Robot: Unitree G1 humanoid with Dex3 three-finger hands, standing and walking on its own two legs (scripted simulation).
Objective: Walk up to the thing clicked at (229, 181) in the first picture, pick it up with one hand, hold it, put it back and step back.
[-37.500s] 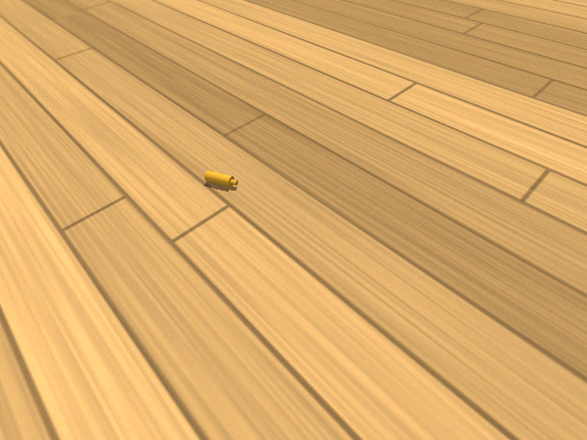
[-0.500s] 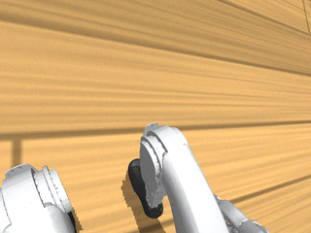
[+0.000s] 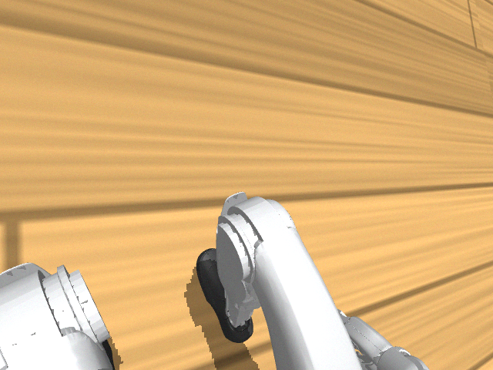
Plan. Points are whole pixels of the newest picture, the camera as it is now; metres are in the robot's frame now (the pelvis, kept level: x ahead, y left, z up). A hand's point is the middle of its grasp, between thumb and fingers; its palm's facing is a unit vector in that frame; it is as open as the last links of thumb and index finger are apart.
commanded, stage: rest palm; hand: left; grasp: from above
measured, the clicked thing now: out of the picture +0.45 +0.38 -0.28
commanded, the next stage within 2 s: close in 0.42 s
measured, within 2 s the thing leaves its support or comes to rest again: neither
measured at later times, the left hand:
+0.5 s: hand out of the picture +0.43 +0.37 -0.26, palm faces -0.42 -0.20 -0.88, open 13.9 cm
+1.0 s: hand out of the picture +0.43 +0.37 -0.25, palm faces -0.43 -0.20 -0.88, open 12.5 cm
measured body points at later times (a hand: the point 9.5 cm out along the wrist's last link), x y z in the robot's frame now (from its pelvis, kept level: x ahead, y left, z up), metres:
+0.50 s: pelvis +0.00 +0.00 +0.00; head +0.28 +0.15 +0.31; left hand +0.45 +0.38 -0.21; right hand +0.08 -0.25 -0.06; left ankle +0.06 +0.13 -0.27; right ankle +0.11 -0.13 -0.27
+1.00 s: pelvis +0.00 +0.00 +0.00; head +0.28 +0.15 +0.32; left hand +0.45 +0.38 -0.20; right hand +0.07 -0.25 -0.05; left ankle +0.06 +0.13 -0.27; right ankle +0.11 -0.13 -0.27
